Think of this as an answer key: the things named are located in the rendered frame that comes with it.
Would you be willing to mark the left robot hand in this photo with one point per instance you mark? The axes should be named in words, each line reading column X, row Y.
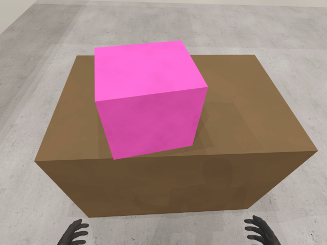
column 70, row 234

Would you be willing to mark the carton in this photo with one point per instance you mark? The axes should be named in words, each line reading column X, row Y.
column 149, row 97

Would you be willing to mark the right robot hand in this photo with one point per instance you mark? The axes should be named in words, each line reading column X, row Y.
column 267, row 236

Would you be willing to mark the pedestal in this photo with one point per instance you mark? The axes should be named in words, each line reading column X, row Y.
column 247, row 141

